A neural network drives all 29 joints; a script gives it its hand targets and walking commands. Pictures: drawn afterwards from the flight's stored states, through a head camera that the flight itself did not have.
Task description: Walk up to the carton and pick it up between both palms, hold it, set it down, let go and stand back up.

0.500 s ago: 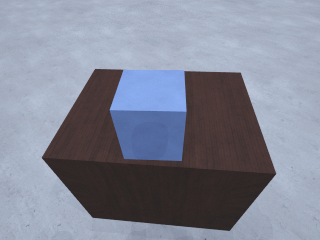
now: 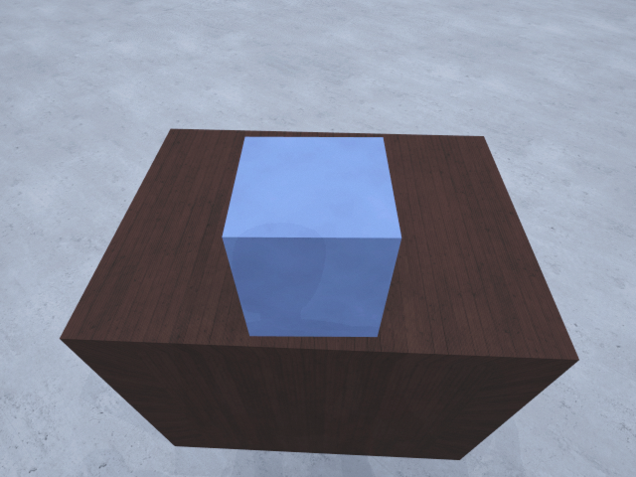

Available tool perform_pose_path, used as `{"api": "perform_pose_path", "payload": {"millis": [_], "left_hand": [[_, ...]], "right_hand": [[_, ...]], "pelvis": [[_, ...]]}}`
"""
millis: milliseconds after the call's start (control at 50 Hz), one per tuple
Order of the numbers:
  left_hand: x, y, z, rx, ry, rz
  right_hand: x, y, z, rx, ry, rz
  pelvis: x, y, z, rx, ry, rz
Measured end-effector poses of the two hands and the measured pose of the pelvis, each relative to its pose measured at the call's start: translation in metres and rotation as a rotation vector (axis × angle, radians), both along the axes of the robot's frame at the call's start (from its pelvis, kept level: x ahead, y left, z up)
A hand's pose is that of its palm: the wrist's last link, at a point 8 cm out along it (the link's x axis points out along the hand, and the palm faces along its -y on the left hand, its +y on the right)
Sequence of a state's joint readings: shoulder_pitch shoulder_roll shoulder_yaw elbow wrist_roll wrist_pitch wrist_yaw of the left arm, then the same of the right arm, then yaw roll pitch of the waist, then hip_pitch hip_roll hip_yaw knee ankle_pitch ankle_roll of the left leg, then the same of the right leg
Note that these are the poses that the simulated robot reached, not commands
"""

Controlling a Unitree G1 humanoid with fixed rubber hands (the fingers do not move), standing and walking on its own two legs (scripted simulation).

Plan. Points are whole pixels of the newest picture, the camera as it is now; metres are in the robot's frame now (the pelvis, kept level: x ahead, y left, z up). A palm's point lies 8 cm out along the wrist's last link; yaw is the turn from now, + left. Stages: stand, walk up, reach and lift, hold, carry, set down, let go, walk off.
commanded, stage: walk up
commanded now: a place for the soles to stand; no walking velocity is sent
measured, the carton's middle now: (313, 240) +0.45 +0.02 +0.03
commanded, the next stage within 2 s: none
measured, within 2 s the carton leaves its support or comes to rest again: neither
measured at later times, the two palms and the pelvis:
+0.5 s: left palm out of the picture +0.12 +0.23 -0.12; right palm out of the picture +0.01 -0.22 -0.13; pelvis +0.02 +0.01 +0.01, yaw -2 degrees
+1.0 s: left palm out of the picture +0.03 +0.22 -0.12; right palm out of the picture +0.01 -0.25 -0.12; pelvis +0.02 -0.02 +0.02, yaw +0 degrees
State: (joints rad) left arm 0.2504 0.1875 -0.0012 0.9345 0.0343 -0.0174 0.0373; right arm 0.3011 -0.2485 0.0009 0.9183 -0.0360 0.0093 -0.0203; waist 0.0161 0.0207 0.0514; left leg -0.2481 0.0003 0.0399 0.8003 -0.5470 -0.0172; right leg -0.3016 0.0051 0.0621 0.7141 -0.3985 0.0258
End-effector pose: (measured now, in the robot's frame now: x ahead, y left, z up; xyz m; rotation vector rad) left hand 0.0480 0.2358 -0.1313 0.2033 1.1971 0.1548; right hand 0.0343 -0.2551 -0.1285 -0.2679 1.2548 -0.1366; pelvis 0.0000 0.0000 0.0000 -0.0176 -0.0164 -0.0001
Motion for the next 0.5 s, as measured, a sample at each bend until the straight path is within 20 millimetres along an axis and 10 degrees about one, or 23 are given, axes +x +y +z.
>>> {"api": "perform_pose_path", "payload": {"millis": [80,200,360,500], "left_hand": [[-0.008,0.021,-0.007,0.002,0.080,-0.028],[0.019,0.033,0.003,0.015,0.078,-0.061],[0.071,0.013,0.004,0.013,0.014,-0.122],[0.077,-0.002,0.008,-0.012,-0.004,-0.091]], "right_hand": [[0.021,0.019,0.008,0.004,-0.094,-0.022],[0.002,0.040,0.020,0.017,-0.047,-0.094],[-0.028,0.040,0.005,0.045,0.064,-0.141],[-0.020,0.035,-0.001,0.061,0.072,-0.116]], "pelvis": [[0.005,0.016,0.000,0.026,-0.013,-0.032],[0.018,0.024,0.013,0.017,-0.022,-0.045],[0.023,0.018,0.009,0.034,-0.040,-0.055],[0.021,0.011,0.009,0.006,-0.037,-0.032]]}}
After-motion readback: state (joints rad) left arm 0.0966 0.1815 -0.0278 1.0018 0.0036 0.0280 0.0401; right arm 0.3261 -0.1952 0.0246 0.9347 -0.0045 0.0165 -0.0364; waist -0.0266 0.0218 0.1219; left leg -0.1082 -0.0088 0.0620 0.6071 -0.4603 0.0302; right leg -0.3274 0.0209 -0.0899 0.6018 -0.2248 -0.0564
